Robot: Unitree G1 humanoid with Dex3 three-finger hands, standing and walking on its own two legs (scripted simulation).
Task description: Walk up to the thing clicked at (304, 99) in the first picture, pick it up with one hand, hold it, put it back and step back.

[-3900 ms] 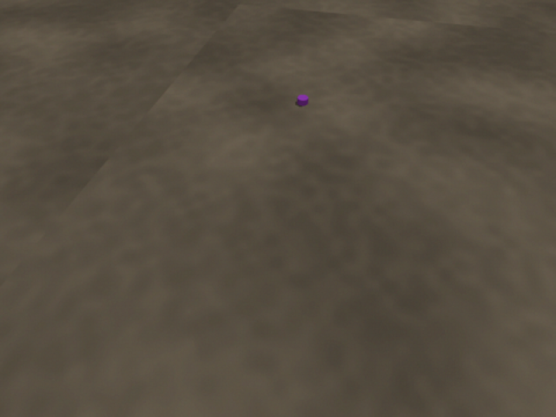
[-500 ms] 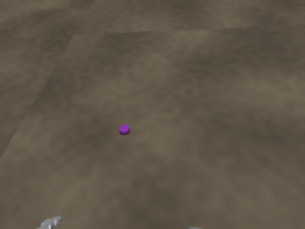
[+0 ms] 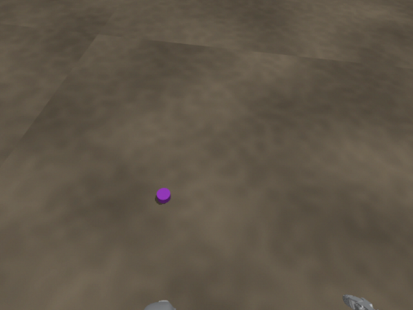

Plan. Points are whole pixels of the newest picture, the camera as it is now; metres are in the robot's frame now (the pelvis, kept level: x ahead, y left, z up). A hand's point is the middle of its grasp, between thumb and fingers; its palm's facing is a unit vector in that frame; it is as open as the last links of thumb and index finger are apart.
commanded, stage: walk up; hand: left
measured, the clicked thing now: (163, 195) +0.74 +0.20 -0.74
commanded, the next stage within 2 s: none
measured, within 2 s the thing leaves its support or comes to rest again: neither
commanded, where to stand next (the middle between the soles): +0.39 -0.02 m, yaw -3 degrees
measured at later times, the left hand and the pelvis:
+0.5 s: hand (102, 252) +0.25 +0.23 -0.11, palm faces -0.05 -0.91 -0.42, open 7.4 cm; pelvis +0.17 -0.04 +0.00, yaw -2 degrees
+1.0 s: hand (98, 219) +0.35 +0.28 -0.16, palm faces -0.10 -0.94 -0.32, open 7.4 cm; pelvis +0.28 +0.01 +0.00, yaw -2 degrees
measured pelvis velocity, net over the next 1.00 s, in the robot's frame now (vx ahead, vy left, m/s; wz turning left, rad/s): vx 0.28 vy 0.01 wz -0.04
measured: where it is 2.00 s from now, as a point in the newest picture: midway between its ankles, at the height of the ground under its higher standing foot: (201, 278)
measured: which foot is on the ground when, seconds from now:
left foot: down 0.00-0.42, up 0.44-0.80, down 0.82-1.00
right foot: up 0.00-0.36, down 0.38-0.84, up 0.86-1.00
